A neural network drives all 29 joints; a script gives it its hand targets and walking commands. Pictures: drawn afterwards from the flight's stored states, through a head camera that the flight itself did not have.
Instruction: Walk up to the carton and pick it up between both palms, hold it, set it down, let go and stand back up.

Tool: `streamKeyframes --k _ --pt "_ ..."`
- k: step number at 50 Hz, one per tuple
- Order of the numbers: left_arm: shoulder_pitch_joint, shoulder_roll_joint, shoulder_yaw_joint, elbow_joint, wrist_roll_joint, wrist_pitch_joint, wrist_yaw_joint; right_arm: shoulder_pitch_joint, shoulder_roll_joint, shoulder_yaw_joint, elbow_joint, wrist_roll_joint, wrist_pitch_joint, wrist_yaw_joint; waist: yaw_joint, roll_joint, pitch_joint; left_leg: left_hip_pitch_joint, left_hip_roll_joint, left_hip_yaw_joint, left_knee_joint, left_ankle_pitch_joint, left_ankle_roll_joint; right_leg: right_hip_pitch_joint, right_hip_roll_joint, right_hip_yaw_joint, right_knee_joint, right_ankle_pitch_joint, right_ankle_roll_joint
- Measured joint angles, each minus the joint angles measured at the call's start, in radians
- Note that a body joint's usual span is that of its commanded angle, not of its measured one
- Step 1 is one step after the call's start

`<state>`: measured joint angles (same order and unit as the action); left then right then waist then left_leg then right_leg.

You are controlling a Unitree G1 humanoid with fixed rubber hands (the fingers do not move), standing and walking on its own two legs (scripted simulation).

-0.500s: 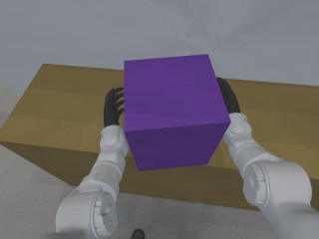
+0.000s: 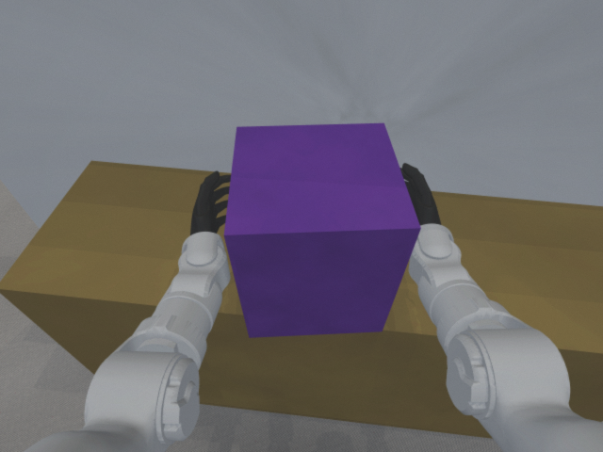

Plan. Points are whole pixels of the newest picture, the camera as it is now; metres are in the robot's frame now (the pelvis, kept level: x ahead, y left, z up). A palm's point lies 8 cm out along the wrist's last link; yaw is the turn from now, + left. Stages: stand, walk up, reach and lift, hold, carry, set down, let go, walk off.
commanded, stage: reach and lift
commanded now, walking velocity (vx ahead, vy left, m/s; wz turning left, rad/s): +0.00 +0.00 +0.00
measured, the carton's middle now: (313, 235) +0.43 +0.04 +0.05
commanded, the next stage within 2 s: hold in 1.80 s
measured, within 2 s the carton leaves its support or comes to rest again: neither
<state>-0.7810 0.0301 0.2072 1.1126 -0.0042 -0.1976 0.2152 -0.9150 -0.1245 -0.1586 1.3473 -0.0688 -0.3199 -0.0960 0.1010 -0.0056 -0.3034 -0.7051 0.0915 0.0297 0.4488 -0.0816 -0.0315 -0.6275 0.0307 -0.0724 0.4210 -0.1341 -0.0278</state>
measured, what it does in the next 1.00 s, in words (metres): stands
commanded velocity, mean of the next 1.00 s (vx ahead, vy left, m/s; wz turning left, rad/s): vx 0.00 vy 0.00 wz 0.00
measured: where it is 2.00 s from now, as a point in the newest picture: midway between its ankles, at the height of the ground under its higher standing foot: outside the picture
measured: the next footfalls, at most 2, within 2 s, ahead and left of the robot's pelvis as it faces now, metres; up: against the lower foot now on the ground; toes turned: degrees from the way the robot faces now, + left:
none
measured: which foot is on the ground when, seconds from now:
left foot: down 0.00-1.00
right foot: down 0.00-1.00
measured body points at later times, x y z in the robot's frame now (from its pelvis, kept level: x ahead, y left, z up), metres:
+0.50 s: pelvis +0.03 +0.01 +0.02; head +0.00 +0.04 +0.47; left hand +0.43 +0.19 +0.16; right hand +0.44 -0.11 +0.16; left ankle +0.06 +0.14 -0.73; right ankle +0.02 -0.11 -0.73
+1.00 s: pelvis +0.03 +0.02 +0.02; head -0.01 +0.04 +0.46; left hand +0.41 +0.20 +0.19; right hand +0.42 -0.11 +0.17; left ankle +0.06 +0.14 -0.73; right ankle +0.02 -0.11 -0.73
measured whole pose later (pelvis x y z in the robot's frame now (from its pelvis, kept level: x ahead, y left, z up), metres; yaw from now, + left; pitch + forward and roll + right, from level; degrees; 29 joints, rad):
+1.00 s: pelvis +0.03 +0.02 +0.02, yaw +3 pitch -5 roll -1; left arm -0.61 0.00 0.25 0.28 0.23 0.55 0.04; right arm -0.64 -0.01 -0.08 0.61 0.17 0.24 -0.19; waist -0.06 -0.05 -0.01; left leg -0.12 0.03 0.00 0.35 -0.14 -0.01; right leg -0.01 -0.01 -0.08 0.27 -0.18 0.01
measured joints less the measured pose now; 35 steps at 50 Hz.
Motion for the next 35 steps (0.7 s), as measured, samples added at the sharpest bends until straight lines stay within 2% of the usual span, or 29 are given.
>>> streamKeyframes --k 9,15,21,27,35 --pt "-0.082 0.026 0.006 -0.051 0.038 0.168 -0.017 -0.017 0.006 -0.024 -0.1 0.076 0.151 0.002 -0.02 -0.015 0.056 0.156 -0.014 -0.004 -0.061 0.011 0.001 0.157 -0.009 -0.003 -0.054 0.003 0.004" --pt "-0.067 0.029 0.049 -0.16 0.079 0.297 -0.055 -0.006 0.034 -0.028 -0.175 0.126 0.255 -0.016 -0.07 -0.023 0.126 0.304 -0.028 -0.014 -0.098 0.002 0.003 0.315 -0.019 -0.012 -0.1 -0.005 0.009" --pt "0.004 0.007 0.078 -0.323 0.154 0.417 -0.084 0.06 0.061 -0.003 -0.294 0.165 0.342 -0.033 -0.108 -0.037 0.193 0.434 -0.037 -0.015 -0.118 -0.018 0.007 0.459 -0.024 -0.01 -0.148 -0.011 0.018" --pt "0.108 -0.013 0.059 -0.53 0.185 0.524 -0.104 0.161 0.076 0.063 -0.456 0.23 0.404 -0.054 -0.142 -0.038 0.237 0.507 -0.043 -0.019 -0.105 -0.047 0.012 0.551 -0.028 -0.012 -0.171 -0.022 0.027" --pt "0.193 -0.032 0.03 -0.748 0.209 0.656 -0.136 0.273 0.074 0.127 -0.65 0.282 0.479 -0.082 -0.162 -0.034 0.267 0.56 -0.053 -0.025 -0.092 -0.068 0.018 0.612 -0.036 -0.013 -0.17 -0.038 0.035"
